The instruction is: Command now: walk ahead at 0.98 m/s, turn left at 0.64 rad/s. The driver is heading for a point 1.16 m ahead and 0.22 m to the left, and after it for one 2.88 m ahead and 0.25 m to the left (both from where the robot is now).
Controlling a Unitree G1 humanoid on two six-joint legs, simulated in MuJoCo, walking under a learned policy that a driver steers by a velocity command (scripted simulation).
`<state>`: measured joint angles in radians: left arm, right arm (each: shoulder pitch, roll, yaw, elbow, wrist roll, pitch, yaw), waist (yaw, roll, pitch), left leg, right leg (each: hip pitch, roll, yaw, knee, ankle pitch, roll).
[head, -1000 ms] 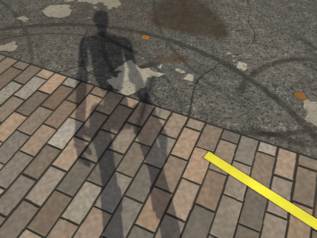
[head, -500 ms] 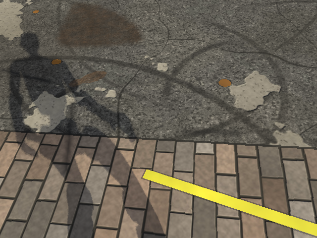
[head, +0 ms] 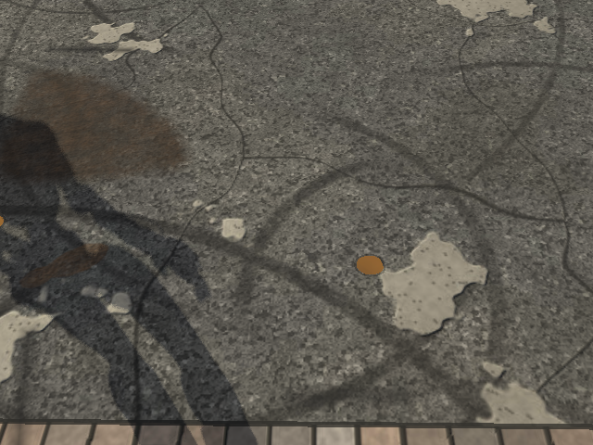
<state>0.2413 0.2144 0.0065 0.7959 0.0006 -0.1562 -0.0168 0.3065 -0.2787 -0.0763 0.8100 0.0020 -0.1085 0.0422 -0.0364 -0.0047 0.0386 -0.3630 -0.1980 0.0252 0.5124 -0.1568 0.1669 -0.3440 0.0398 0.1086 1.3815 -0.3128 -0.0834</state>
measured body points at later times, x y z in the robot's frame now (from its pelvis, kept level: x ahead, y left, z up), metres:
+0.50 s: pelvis +0.43 -0.02 +0.01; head +0.44 +0.00 +0.46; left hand +0.35 +0.28 -0.09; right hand +0.71 -0.19 -0.06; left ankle +0.39 +0.09 -0.61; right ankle +0.47 -0.15 -0.72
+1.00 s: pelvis +0.79 +0.23 +0.01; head +0.80 +0.22 +0.46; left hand +0.82 +0.54 -0.08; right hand +0.92 -0.03 -0.11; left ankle +0.70 +0.30 -0.72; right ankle +0.92 +0.11 -0.62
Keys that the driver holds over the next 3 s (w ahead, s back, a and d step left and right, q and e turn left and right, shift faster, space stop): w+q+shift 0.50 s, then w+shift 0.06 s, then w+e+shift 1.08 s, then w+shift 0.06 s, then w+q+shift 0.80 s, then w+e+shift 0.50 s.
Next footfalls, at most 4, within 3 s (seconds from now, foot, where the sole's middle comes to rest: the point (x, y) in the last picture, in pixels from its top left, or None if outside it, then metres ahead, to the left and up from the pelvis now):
0.30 right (378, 428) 0.51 -0.14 -0.76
0.76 left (177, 343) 0.74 0.33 -0.76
1.22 right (209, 198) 1.21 0.28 -0.76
1.66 left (168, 115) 1.62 0.45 -0.76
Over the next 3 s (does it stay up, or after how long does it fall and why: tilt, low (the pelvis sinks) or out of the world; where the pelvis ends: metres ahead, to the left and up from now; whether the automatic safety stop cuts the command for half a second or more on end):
stays up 2.50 0.33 -0.02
